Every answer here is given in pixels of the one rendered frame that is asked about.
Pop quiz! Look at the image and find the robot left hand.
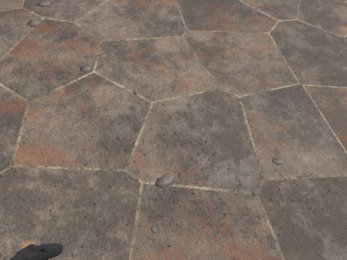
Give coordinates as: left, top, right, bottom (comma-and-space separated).
9, 243, 63, 260

